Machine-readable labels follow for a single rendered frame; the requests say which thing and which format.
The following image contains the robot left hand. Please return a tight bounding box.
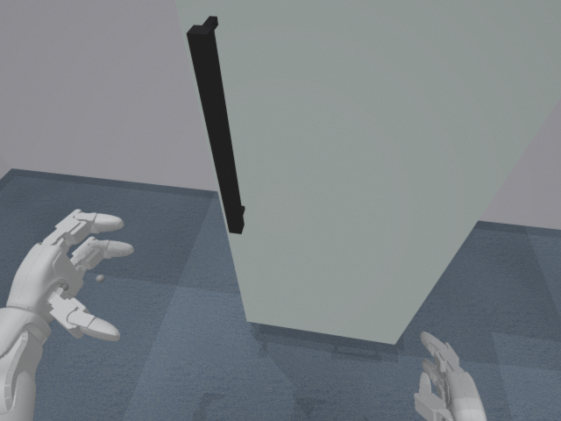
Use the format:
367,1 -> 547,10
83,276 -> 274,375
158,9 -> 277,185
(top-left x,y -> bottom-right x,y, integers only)
6,209 -> 134,341

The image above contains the left robot forearm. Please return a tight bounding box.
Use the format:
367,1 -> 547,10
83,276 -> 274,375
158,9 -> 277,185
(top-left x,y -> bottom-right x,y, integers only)
0,307 -> 52,421

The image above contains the handle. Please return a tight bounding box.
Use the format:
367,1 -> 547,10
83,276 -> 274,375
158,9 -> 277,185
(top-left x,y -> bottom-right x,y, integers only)
187,16 -> 245,234

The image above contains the fridge door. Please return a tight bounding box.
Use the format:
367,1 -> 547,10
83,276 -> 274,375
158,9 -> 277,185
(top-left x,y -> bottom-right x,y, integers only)
175,0 -> 561,345

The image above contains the robot right hand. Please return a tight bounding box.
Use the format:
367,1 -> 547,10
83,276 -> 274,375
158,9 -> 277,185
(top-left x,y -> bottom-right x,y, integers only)
414,332 -> 487,421

